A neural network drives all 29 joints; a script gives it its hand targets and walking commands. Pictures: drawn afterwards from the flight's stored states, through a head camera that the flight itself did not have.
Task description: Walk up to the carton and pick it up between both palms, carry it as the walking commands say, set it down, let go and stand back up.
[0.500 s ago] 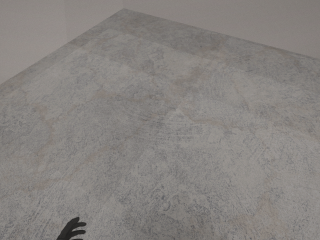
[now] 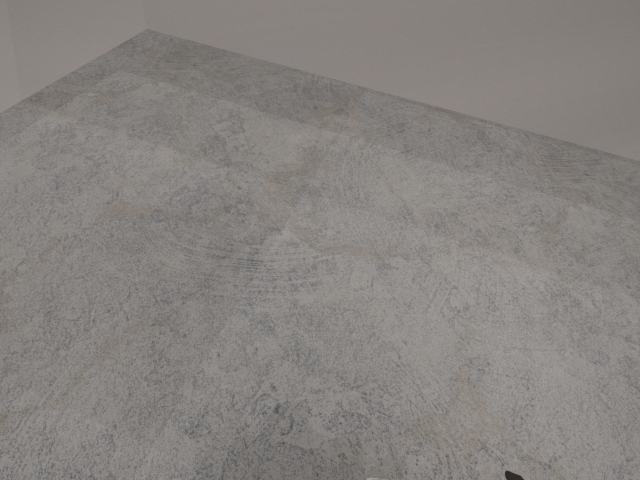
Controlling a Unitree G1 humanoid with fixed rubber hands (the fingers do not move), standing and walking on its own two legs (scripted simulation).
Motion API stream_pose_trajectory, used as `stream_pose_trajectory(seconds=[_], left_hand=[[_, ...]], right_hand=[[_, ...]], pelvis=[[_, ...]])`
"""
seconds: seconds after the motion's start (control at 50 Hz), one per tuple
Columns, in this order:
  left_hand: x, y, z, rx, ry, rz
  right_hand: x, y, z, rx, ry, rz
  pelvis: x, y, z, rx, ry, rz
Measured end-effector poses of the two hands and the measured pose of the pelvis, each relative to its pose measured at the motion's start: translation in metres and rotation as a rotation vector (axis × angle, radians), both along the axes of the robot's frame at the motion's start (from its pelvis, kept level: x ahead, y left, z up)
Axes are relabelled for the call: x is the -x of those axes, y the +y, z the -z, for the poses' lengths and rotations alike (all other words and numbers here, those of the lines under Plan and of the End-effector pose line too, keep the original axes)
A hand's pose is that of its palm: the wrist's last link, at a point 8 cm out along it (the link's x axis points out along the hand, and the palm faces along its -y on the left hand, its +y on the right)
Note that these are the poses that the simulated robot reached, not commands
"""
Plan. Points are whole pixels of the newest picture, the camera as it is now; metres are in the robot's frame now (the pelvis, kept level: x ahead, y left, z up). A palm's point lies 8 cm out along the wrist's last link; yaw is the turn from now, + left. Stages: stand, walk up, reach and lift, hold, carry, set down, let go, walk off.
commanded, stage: walk up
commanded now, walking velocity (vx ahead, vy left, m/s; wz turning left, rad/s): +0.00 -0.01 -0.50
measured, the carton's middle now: out of the picture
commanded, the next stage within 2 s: none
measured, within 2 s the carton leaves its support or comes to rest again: neither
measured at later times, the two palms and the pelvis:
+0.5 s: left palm out of the picture +0.14 +0.19 -0.10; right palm out of the picture -0.01 -0.32 -0.13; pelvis -0.01 -0.05 +0.00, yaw -14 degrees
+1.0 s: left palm (204, 437) +0.20 +0.17 -0.13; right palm out of the picture -0.06 -0.29 -0.10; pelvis -0.01 -0.01 +0.00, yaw -31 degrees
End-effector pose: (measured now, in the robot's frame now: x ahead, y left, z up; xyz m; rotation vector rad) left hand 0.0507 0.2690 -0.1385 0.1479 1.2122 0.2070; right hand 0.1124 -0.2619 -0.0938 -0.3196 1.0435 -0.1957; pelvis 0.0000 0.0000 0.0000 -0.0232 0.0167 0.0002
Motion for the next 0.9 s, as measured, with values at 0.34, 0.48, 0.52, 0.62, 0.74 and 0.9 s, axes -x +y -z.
stream_pose_trajectory(seconds=[0.34,0.48,0.52,0.62,0.74,0.9], left_hand=[[-0.118,-0.075,-0.031,-0.065,-0.187,0.3],[-0.097,-0.078,-0.039,-0.096,-0.115,0.309],[-0.091,-0.075,-0.038,-0.097,-0.098,0.309],[-0.077,-0.057,-0.029,-0.097,-0.044,0.304],[-0.083,-0.033,-0.003,-0.07,-0.002,0.332],[-0.124,-0.062,-0.006,0.009,-0.032,0.491]], right_hand=[[0.138,-0.069,0.045,-0.057,0.199,0.303],[0.123,-0.064,0.036,-0.108,0.13,0.321],[0.117,-0.061,0.034,-0.108,0.113,0.321],[0.098,-0.051,0.026,-0.092,0.053,0.316],[0.091,-0.034,0.016,-0.035,-0.031,0.365],[0.131,-0.028,-0.005,0.006,-0.038,0.483]], pelvis=[[0.009,-0.042,0.01,-0.014,0.0,0.18],[0.011,-0.048,-0.002,-0.04,0.001,0.239],[0.011,-0.046,-0.003,-0.041,0.002,0.257],[0.01,-0.035,-0.002,-0.036,0.007,0.305],[0.004,-0.013,0.009,-0.014,0.013,0.365],[0.005,-0.003,-0.002,0.008,0.001,0.484]])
